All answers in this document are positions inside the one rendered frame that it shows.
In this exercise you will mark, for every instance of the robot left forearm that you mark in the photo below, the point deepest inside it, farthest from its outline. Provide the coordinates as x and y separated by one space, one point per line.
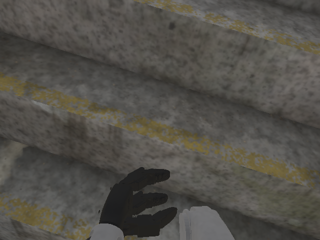
105 231

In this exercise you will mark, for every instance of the robot right thigh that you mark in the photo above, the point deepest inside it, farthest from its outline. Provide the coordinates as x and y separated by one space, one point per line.
202 223

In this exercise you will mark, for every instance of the left robot hand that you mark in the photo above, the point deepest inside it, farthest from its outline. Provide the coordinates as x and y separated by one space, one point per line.
121 204

